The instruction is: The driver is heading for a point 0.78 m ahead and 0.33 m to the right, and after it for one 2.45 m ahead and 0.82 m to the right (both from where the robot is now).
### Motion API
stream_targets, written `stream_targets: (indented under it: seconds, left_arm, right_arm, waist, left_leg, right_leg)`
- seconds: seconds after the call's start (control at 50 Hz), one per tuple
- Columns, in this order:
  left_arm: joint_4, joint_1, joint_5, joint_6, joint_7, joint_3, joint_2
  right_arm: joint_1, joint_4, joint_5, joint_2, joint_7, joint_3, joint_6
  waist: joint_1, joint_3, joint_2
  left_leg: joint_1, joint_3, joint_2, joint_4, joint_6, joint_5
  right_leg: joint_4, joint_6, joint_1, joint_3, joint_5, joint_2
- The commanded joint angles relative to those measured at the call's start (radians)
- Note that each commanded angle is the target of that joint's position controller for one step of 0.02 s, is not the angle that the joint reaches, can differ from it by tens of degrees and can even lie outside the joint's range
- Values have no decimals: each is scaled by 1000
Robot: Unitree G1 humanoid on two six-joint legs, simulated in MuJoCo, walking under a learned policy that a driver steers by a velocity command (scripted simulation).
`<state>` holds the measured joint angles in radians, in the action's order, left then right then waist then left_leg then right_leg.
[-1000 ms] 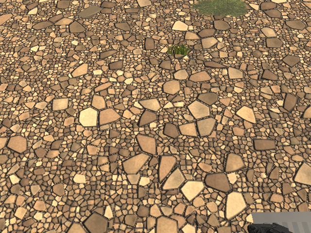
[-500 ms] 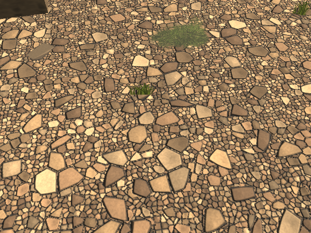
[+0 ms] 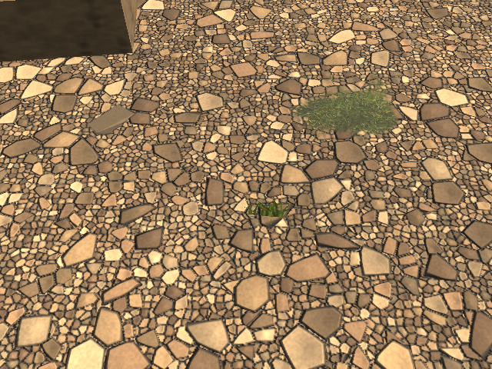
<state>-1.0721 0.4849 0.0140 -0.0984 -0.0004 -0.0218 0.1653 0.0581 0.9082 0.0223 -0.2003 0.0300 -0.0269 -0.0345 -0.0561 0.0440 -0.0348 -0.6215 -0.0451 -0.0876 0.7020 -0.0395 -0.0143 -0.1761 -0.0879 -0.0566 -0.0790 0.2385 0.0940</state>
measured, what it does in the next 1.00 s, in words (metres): walks ahead, turning right: left foot, then right foot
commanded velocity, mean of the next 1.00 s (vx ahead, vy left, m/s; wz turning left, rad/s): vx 0.50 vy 0.00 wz -0.41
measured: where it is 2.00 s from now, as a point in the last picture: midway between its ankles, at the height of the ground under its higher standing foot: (343, 270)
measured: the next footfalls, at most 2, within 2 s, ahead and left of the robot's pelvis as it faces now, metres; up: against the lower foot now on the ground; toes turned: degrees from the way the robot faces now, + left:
left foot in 0.14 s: +0.25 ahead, +0.11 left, +0.00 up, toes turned +3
right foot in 0.70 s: +0.49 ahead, -0.10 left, +0.00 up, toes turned -23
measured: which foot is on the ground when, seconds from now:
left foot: up 0.00-0.12, down 0.14-0.72, up 0.74-1.00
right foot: down 0.00-0.16, up 0.18-0.68, down 0.70-1.00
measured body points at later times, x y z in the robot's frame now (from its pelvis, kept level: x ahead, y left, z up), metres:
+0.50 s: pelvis +0.26 +0.04 +0.00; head +0.28 +0.04 +0.45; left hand +0.41 +0.26 -0.14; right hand +0.18 -0.19 -0.14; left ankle +0.21 +0.10 -0.74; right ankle +0.37 -0.12 -0.68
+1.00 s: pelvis +0.51 -0.07 +0.00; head +0.53 -0.09 +0.45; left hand +0.63 +0.18 -0.13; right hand +0.54 -0.36 -0.12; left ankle +0.69 +0.06 -0.67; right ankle +0.45 -0.08 -0.74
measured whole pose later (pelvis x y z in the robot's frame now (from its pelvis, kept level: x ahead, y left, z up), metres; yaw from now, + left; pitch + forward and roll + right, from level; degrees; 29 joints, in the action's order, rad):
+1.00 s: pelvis +0.51 -0.07 +0.00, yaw -28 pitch +1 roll +0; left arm -0.94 0.36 0.00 -0.05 0.00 -0.07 0.25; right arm 0.10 0.80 0.04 -0.24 0.01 -0.05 -0.03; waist -0.04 0.05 -0.03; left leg -0.66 0.04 -0.14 0.95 0.05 -0.16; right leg -0.29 -0.15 0.09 0.05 0.20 0.15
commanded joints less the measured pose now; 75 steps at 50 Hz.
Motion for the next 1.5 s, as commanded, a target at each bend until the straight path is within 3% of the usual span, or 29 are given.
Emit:
stream_targets:
  seconds: [0.02,0.08,0.12,0.14,0.16,0.18,0.2,0.22,0.26,0.38,0.58,0.68,0.7,0.72,0.74,0.76,0.8,0.86,0.98,1.14,1.18,1.22,1.24,1.26,1.28,1.3,1.34,1.4,1.5]
  left_arm:
    - [9,78,8,-5,12,-22,136]
    - [1,56,15,0,22,-27,151]
    - [1,27,12,4,20,-29,162]
    - [14,9,3,3,16,-25,154]
    - [56,36,-24,1,8,-6,86]
    - [42,116,-39,7,10,-16,82]
    - [48,29,-13,17,14,-36,151]
    - [68,-46,-8,16,8,-35,129]
    - [74,-75,10,35,-2,-37,91]
    - [130,-184,16,83,-29,-43,60]
    - [262,-494,18,76,-51,-23,59]
    - [206,-262,24,70,-37,-60,124]
    - [164,-118,35,62,-27,-83,169]
    - [162,-66,43,60,-14,-114,279]
    - [184,-82,17,72,-15,-123,334]
    - [173,-112,2,81,-8,-115,303]
    - [183,-214,-4,71,0,-92,216]
    - [190,-230,-19,39,5,-75,185]
    - [179,-87,-15,32,-1,-80,224]
    - [188,14,1,38,15,-81,247]
    - [203,-23,3,37,23,-86,267]
    - [224,-90,4,30,16,-91,293]
    - [230,-110,-4,23,5,-90,288]
    - [265,-86,-13,15,-3,-66,198]
    - [287,51,-44,25,1,-57,139]
    - [250,26,-4,45,14,-65,225]
    - [255,-71,4,61,5,-70,213]
    - [270,-83,17,101,-17,-71,186]
    - [341,-205,15,125,-42,-56,160]
  right_arm:
    - [-123,-87,-2,-53,-2,-5,-16]
    - [-100,-92,-2,-66,-6,-13,-30]
    - [98,-30,0,-91,-21,-32,-45]
    - [281,26,16,-134,-32,-50,-57]
    - [432,40,45,-239,-44,-76,-64]
    - [415,40,21,-258,-32,-86,-47]
    - [302,19,-2,-193,-27,-72,-39]
    - [210,3,-7,-126,-24,-53,-45]
    - [177,18,-5,-61,-29,-35,-61]
    - [291,63,-9,-80,-42,-36,-92]
    - [437,111,-3,-109,-67,-34,-74]
    - [398,94,3,-174,-73,-54,-40]
    - [374,74,-2,-180,-65,-56,-36]
    - [387,23,-12,-93,-53,-40,-39]
    - [323,-53,-18,-103,-36,-44,-51]
    - [200,-77,-9,-137,-31,-49,-64]
    - [220,-67,-15,-124,-32,-46,-77]
    - [256,-67,27,-102,-24,-44,-22]
    - [31,-163,20,-111,-16,-40,6]
    - [-187,-269,6,-124,-2,-18,-16]
    - [-136,-270,2,-146,-5,-21,-25]
    - [65,-213,-3,-191,-22,-40,-38]
    - [214,-178,3,-220,-35,-52,-51]
    - [373,-176,29,-296,-54,-67,-55]
    - [304,-192,41,-361,-52,-80,-44]
    - [222,-212,18,-260,-47,-66,-32]
    - [147,-214,7,-142,-42,-31,-34]
    - [185,-182,-6,-140,-40,-24,-53]
    - [182,-173,-7,-172,-46,-33,-43]
  waist:
    - [-1,77,102]
    - [32,64,102]
    - [117,-32,94]
    - [186,-134,63]
    - [206,-285,-78]
    - [164,-370,-197]
    - [127,-212,-37]
    - [105,-89,1]
    - [54,6,-9]
    - [28,29,-23]
    - [89,77,-29]
    - [-23,-74,-72]
    - [-98,-146,-20]
    - [-81,-239,152]
    - [-53,-286,215]
    - [-55,-143,70]
    - [37,-15,-19]
    - [92,-35,14]
    - [23,2,78]
    - [-45,13,111]
    - [-6,8,122]
    - [86,-72,111]
    - [164,-158,59]
    - [202,-322,-58]
    - [88,-378,-314]
    - [61,-249,-114]
    - [45,-85,29]
    - [25,-82,-82]
    - [22,-81,-96]
  left_leg:
    - [-31,-28,29,-72,-19,-12]
    - [51,-40,63,-139,-60,-120]
    - [323,-59,125,-220,-95,-143]
    - [587,0,69,-244,-127,-112]
    - [881,341,-219,-276,-195,-223]
    - [963,694,-378,-414,-286,-267]
    - [813,572,-327,-443,-245,-343]
    - [656,435,-286,-490,-214,-326]
    - [482,244,-202,-547,-137,-192]
    - [486,13,-156,-574,-100,38]
    - [690,-173,-176,-502,-77,357]
    - [722,-231,-195,-40,-75,786]
    - [582,-241,-176,212,-46,601]
    - [243,-232,-78,560,-2,-79]
    - [-59,-46,125,792,34,-544]
    - [-170,64,39,756,22,-432]
    - [-70,64,-25,574,22,-299]
    - [57,59,-40,458,65,-283]
    - [-80,38,-26,225,102,-102]
    - [-83,50,51,-56,65,-26]
    - [43,63,69,-135,41,-57]
    - [344,43,123,-191,6,-125]
    - [562,71,80,-244,-21,-101]
    - [795,321,-171,-261,-62,-316]
    - [922,789,-390,-398,-179,-234]
    - [782,751,-357,-391,-176,-207]
    - [565,394,-265,-381,-151,187]
    - [478,164,-194,-391,-128,507]
    - [478,9,-192,-416,-146,530]
  right_leg:
    - [20,-111,-17,137,-483,-303]
    - [-71,-101,-77,120,-672,-325]
    - [-303,-75,-33,108,-874,-294]
    - [-511,-57,111,87,-736,-251]
    - [-850,-24,391,35,-293,-155]
    - [-1110,-11,610,61,287,-18]
    - [-1143,-22,672,133,202,-100]
    - [-1103,-21,666,135,116,-136]
    - [-1011,-12,595,133,49,-184]
    - [-943,13,699,96,-108,-203]
    - [-496,-22,689,-55,-191,-145]
    - [-407,-131,365,-106,32,0]
    - [-307,-170,149,-30,15,-19]
    - [-277,-266,-126,360,82,-299]
    - [-104,-390,-244,852,59,-456]
    - [-75,-340,-158,686,26,-423]
    - [-48,-244,76,474,-192,-336]
    - [-43,-208,190,339,-399,-237]
    - [-25,-164,158,348,-409,-197]
    - [-113,-146,-7,427,-516,-223]
    - [-151,-115,14,446,-559,-231]
    - [-320,-68,94,424,-741,-189]
    - [-524,-44,175,379,-684,-124]
    - [-816,-29,312,306,-329,-57]
    - [-1051,3,594,212,348,90]
    - [-1128,-1,656,215,273,-14]
    - [-1079,27,608,178,165,-70]
    - [-1034,56,555,144,147,-87]
    - [-886,81,625,104,17,-105]
Over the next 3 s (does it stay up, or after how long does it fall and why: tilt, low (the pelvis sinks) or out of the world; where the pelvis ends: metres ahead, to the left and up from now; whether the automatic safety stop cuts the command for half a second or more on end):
stays up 0.74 -0.18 0.00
